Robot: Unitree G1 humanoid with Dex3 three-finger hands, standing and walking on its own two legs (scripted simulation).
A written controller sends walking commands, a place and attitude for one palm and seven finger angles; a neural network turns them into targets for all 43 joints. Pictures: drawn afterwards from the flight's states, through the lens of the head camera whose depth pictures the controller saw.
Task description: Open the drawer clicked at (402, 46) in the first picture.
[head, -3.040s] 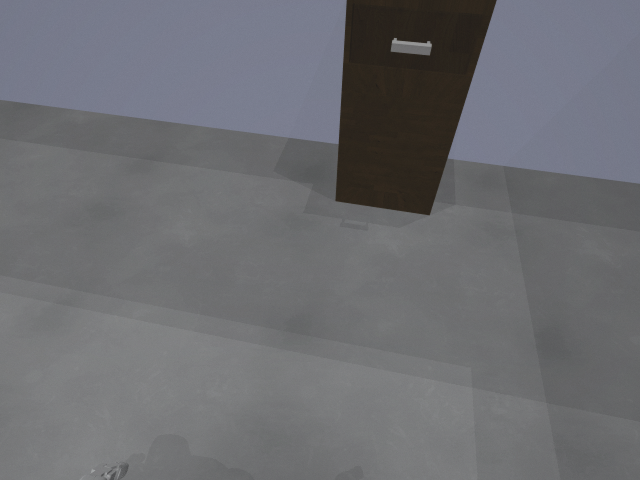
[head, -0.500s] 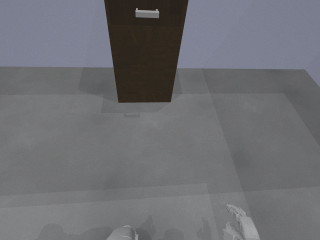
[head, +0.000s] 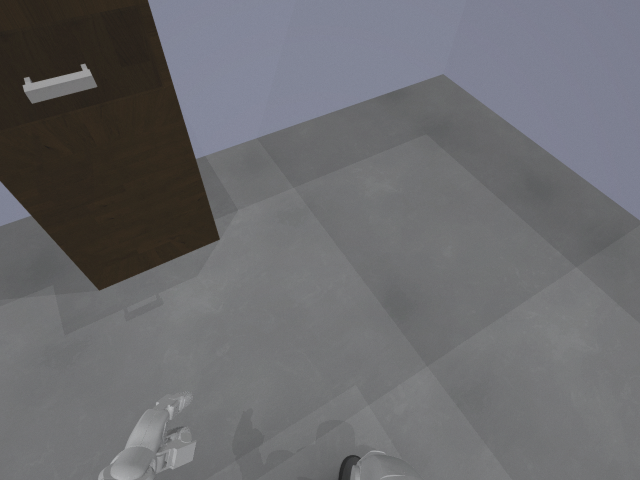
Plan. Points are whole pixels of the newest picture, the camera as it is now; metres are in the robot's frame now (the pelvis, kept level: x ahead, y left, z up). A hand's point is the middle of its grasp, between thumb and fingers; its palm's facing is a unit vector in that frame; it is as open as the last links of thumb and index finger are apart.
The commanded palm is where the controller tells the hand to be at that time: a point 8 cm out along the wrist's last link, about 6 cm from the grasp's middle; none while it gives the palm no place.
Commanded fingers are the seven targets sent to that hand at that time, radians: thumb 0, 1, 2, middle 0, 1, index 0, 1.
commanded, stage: walk to a spot facing it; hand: left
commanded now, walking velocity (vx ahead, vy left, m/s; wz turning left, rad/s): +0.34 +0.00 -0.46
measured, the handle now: (59, 80) +0.84 +0.52 +0.00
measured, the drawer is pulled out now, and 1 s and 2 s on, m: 0.00 0.00 0.00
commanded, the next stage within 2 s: turn to face it in 0.56 s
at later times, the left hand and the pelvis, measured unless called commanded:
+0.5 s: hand (154, 390) +0.27 +0.25 -0.16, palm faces -0.17 -0.97 -0.19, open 7.3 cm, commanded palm none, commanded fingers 0.00 0.90 0.90 -0.20 -0.30 -0.20 -0.30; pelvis +0.19 +0.05 +0.01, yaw -16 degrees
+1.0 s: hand (248, 288) +0.43 +0.11 -0.14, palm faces -0.33 -0.93 -0.19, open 7.3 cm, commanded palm none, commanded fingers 0.00 0.90 0.90 -0.20 -0.30 -0.20 -0.30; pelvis +0.25 +0.01 +0.01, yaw -17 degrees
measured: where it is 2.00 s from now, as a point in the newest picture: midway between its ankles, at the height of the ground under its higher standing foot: (309, 477)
